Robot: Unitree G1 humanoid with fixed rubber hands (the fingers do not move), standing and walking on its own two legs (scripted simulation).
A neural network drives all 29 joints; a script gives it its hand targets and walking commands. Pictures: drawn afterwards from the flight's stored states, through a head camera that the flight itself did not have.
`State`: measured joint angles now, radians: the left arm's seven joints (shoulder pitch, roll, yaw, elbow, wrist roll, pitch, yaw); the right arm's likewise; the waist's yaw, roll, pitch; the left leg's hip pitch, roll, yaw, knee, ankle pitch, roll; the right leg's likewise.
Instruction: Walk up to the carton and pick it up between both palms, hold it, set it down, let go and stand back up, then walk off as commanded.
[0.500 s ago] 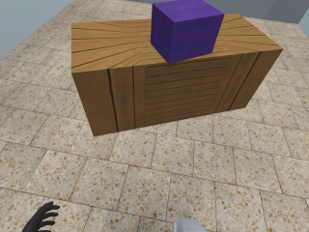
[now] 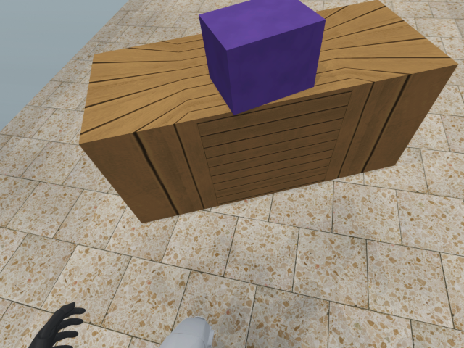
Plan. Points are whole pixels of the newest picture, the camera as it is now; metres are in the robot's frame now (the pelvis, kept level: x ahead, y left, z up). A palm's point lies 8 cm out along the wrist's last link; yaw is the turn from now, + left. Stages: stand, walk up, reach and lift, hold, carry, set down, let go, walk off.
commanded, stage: walk up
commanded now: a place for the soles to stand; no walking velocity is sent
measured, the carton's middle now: (259, 52) +0.98 -0.02 -0.06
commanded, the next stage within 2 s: none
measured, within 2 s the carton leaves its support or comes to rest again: neither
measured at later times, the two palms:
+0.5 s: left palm (150, 317) +0.16 +0.17 -0.06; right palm out of the picture +0.20 -0.48 -0.12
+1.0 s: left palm (174, 228) +0.34 +0.16 -0.07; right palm out of the picture +0.34 -0.48 -0.14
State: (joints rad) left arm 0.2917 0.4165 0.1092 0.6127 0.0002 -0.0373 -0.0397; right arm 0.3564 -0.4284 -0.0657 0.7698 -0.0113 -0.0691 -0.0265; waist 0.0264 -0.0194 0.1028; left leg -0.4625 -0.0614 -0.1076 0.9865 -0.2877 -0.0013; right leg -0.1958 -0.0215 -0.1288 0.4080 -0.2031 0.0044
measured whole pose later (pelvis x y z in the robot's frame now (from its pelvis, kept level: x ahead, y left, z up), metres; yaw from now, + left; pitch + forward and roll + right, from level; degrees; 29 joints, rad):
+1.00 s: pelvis +0.25 -0.16 -0.03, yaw +2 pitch -5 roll +2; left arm 0.32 0.40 0.08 0.63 0.00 -0.07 0.03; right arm 0.30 -0.44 -0.08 0.67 -0.02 -0.02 0.03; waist -0.02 0.06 0.13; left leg -0.29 -0.11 0.01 0.62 -0.25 0.11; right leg -0.25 0.06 -0.02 1.27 -0.52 0.02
